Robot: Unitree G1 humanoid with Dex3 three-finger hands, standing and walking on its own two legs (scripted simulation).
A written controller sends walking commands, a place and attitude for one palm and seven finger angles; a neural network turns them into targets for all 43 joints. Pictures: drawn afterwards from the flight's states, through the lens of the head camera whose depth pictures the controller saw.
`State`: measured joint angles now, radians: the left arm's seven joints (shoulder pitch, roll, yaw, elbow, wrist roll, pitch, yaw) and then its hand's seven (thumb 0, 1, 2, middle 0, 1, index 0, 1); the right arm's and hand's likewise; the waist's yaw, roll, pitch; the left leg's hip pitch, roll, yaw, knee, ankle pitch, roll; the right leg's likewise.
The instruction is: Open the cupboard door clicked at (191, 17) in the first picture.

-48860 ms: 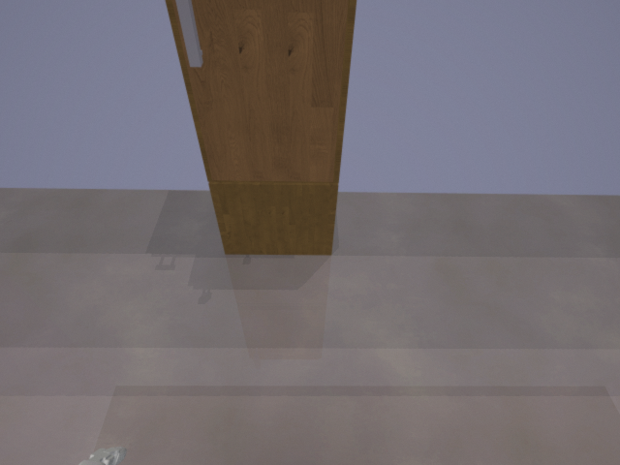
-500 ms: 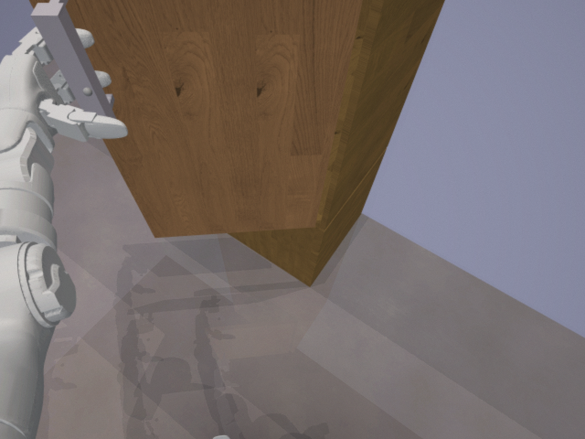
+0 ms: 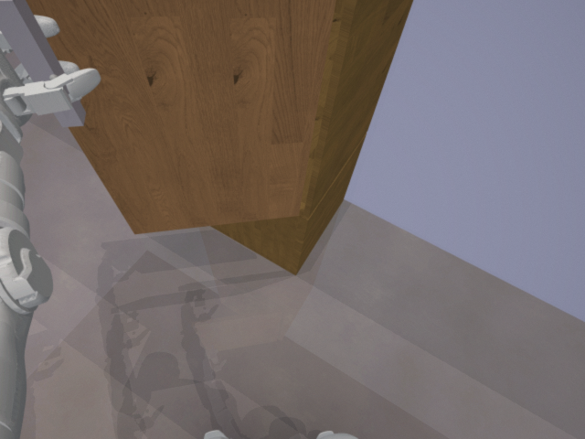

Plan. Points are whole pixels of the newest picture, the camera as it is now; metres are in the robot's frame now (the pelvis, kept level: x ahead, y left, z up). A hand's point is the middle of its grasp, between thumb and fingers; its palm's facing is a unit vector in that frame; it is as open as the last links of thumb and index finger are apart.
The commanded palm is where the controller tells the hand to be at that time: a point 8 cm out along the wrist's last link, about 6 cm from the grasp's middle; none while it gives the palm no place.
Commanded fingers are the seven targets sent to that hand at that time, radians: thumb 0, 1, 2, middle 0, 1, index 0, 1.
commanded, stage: close the thumb around the handle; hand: left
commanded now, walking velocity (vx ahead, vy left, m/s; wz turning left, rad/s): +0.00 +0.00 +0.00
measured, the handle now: (47, 55) +0.58 +0.24 +0.17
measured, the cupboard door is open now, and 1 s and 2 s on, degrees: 41 59 80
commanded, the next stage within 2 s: pull the door open along its arc in 0.30 s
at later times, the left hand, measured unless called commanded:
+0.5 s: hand (59, 79) +0.53 +0.21 +0.18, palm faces +0.07 -1.00 +0.01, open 6.0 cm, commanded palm +0.50 +0.26 +0.17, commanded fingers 0.00 0.90 0.90 -0.40 -1.35 -0.40 -1.35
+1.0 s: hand (78, 150) +0.42 +0.17 +0.18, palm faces +0.21 -0.97 +0.13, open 6.6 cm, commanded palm +0.36 +0.24 +0.17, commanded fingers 0.00 0.90 0.90 -0.40 -1.35 -0.40 -1.35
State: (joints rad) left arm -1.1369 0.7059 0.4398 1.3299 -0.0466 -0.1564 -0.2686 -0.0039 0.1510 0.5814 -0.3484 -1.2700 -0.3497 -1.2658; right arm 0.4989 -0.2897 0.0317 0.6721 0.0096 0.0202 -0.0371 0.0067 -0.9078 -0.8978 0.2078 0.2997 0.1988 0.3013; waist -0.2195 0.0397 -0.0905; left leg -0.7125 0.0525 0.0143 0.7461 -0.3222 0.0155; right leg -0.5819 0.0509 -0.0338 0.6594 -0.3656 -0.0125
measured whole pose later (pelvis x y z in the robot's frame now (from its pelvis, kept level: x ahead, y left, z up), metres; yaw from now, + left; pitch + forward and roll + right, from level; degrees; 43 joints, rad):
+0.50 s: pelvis +0.01 +0.00 +0.00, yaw +0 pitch +16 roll -2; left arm -1.07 0.62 0.43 1.24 -0.06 -0.16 -0.25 0.00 0.66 0.82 -0.32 -1.35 -0.35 -1.34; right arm 0.44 -0.28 0.03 0.64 0.01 0.03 -0.02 0.01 -0.91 -0.90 0.21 0.30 0.20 0.30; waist -0.18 0.04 -0.10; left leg -0.68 0.05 0.01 0.74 -0.34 0.01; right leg -0.55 0.05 -0.03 0.66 -0.38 -0.01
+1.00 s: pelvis +0.02 -0.01 +0.01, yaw -1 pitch +7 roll -1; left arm -0.43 0.22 0.35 0.40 -0.23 0.06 0.00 0.01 0.60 0.70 -0.35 -1.35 -0.35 -1.31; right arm 0.31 -0.26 0.00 0.59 0.05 0.03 -0.02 0.01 -0.91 -0.90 0.20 0.30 0.20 0.30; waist -0.05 0.05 -0.13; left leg -0.41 0.04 0.05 0.61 -0.31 0.00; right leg -0.32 0.04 0.01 0.58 -0.37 -0.02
